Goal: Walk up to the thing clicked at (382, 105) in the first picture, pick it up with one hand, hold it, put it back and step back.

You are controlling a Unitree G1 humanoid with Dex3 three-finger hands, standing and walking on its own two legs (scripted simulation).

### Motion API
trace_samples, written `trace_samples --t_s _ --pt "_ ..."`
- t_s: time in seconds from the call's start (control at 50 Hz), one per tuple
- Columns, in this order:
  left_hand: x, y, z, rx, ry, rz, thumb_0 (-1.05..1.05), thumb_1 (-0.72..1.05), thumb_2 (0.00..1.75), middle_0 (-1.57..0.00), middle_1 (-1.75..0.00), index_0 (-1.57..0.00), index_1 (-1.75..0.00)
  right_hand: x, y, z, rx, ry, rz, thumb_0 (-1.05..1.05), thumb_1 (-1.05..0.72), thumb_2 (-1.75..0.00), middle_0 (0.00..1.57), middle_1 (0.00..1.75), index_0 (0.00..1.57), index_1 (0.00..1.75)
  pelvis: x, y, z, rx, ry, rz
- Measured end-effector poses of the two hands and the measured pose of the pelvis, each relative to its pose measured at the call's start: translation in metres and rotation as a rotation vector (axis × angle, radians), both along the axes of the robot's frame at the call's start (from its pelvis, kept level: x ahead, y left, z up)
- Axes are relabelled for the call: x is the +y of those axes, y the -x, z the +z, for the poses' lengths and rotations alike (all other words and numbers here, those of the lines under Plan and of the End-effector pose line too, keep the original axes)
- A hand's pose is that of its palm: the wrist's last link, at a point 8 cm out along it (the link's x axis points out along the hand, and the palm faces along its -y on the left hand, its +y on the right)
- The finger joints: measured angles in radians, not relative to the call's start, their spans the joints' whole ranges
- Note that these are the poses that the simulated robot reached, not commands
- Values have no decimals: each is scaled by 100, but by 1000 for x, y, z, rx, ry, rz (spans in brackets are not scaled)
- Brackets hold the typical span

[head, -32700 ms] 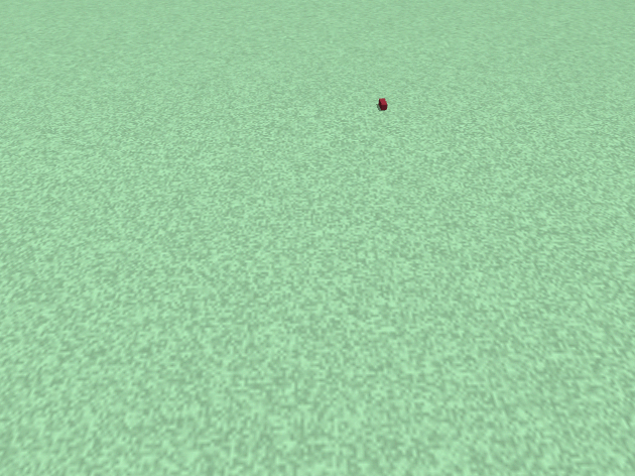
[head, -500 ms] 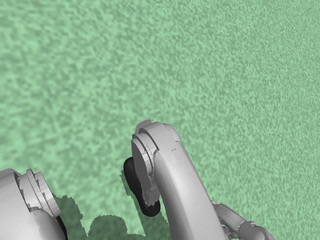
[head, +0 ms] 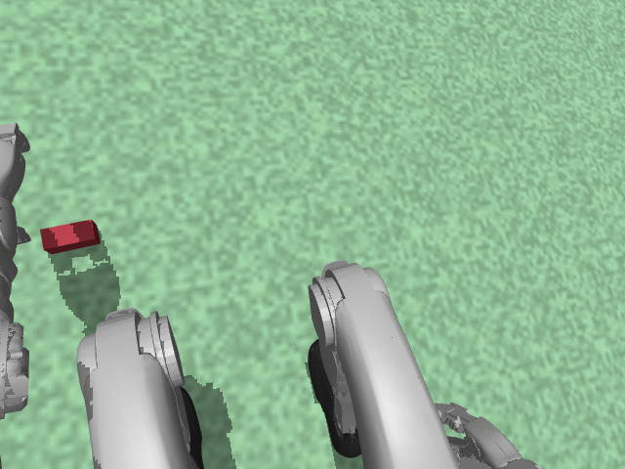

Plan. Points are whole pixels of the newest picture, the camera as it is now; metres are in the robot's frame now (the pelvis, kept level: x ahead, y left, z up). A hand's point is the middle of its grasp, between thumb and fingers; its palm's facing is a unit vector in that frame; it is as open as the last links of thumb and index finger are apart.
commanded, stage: withdraw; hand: left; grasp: from above
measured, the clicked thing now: (71, 236) +0.47 +0.29 -0.32
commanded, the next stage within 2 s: home in 0.36 s
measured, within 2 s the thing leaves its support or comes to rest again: neither
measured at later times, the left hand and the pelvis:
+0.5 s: hand (28, 225) +0.46 +0.30 -0.19, palm faces -0.40 -0.06 -0.91, open 12.4 cm; pelvis -0.01 -0.01 -0.02, yaw +1 degrees
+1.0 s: hand out of the picture +0.37 +0.28 -0.02, palm faces -0.29 -0.57 -0.77, open 8.1 cm; pelvis +0.00 +0.00 +0.10, yaw +4 degrees
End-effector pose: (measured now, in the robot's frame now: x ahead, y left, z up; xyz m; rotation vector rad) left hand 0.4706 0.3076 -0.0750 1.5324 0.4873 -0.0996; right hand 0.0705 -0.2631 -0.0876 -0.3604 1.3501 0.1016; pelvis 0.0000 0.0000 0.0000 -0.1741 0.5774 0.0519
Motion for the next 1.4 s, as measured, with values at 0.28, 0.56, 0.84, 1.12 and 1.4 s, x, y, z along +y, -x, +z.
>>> trace_samples --t_s 0.28,0.56,0.84,1.12,1.4 --pt "-4 32 3 156 69 -115 0 -24 80 -33 -75 -32 -76 -23 -3 13 -12 135 30 0 -90 -89 20 30 20 30 -11 15 12 -31 -41 23" --pt "-3 2 -55 -22 42 -104 0 -20 81 -31 -74 -31 -74 -15 39 -4 106 203 5 1 -89 -89 21 30 20 30 -4 7 -23 -28 -11 7" --pt "12 29 42 -16 218 177 0 33 81 -23 -43 -22 -44 9 9 20 46 30 -133 1 -90 -89 21 30 20 30 0 -5 39 57 -28 23" --pt "-7 156 154 -17 653 382 0 84 88 -22 -31 -22 -31 9 -126 126 -337 32 -9 1 -90 -89 20 30 20 30 -7 1 138 -9 -70 58" --pt "-32 232 259 -24 989 724 1 89 89 -21 -30 -21 -30 54 -176 250 -602 -42 -24 1 -90 -89 21 30 20 30 -7 -14 240 -133 -101 89"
